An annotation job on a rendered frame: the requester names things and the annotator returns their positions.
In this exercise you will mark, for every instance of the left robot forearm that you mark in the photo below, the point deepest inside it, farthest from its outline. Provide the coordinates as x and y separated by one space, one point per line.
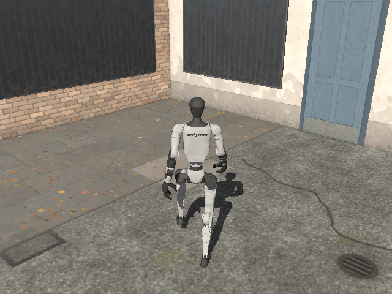
170 168

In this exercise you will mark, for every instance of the robot right thigh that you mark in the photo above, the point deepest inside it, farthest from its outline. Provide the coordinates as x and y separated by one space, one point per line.
210 195

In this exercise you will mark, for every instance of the robot left upper arm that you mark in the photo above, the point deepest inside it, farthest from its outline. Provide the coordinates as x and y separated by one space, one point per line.
175 140

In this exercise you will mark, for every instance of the right robot forearm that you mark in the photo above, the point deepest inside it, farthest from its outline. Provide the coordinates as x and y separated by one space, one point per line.
223 159

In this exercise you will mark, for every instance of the left robot hand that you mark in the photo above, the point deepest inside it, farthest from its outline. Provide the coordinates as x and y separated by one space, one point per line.
166 191

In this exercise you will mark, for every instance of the left robot shin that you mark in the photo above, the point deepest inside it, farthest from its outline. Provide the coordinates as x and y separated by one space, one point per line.
180 201

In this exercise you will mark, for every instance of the robot right upper arm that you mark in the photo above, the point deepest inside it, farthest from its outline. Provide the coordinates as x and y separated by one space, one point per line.
218 138

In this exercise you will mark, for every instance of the right robot hand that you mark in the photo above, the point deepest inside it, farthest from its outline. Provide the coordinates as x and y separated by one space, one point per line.
219 165

